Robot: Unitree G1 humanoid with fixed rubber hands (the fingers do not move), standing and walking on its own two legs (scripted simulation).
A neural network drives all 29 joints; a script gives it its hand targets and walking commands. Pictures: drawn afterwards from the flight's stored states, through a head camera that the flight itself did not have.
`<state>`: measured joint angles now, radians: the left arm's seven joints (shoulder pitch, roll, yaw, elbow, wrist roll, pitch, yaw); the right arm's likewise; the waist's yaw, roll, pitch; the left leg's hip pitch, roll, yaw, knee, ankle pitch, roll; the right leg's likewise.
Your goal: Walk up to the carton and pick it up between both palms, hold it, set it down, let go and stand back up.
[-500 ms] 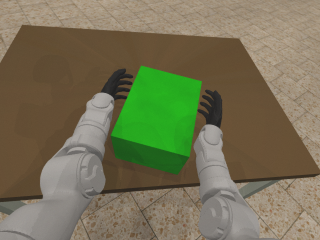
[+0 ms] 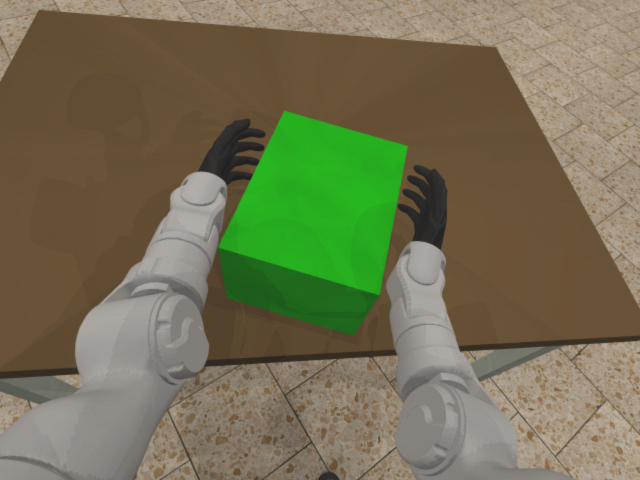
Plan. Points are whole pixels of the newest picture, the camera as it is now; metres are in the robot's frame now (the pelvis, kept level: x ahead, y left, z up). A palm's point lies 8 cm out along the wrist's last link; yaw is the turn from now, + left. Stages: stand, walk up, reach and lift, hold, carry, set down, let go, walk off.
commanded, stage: set down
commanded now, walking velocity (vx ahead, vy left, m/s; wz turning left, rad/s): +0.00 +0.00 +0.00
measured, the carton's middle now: (318, 221) +0.44 -0.06 +0.00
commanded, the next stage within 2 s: none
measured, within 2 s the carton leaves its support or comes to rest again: neither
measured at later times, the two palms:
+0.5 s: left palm (216, 176) +0.47 +0.07 +0.07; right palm (425, 235) +0.37 -0.18 +0.06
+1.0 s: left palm (216, 176) +0.47 +0.07 +0.07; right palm (424, 242) +0.37 -0.18 +0.05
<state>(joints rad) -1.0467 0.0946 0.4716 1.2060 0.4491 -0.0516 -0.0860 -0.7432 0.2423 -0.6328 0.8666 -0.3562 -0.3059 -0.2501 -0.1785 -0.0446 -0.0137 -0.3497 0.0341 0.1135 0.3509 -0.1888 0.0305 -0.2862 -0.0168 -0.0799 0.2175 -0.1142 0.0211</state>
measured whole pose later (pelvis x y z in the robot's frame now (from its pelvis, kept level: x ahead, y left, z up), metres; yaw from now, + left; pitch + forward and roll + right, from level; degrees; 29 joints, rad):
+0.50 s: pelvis +0.00 -0.01 +0.00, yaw +1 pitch +12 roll -2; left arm -1.04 0.07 0.55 1.17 0.56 -0.06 -0.11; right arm -0.75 0.25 -0.70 0.92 -0.41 -0.39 -0.26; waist -0.19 -0.07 -0.03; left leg -0.38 0.04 0.09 0.35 -0.18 0.02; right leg -0.31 -0.01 -0.10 0.21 -0.11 0.01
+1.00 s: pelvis -0.01 +0.00 +0.00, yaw +0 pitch +12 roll -2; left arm -1.07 0.06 0.60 1.14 0.61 -0.06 -0.13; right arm -0.77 0.27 -0.76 0.91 -0.47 -0.42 -0.23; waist -0.18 -0.06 -0.01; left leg -0.41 0.04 0.10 0.36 -0.18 0.03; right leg -0.33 -0.01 -0.10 0.22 -0.10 0.02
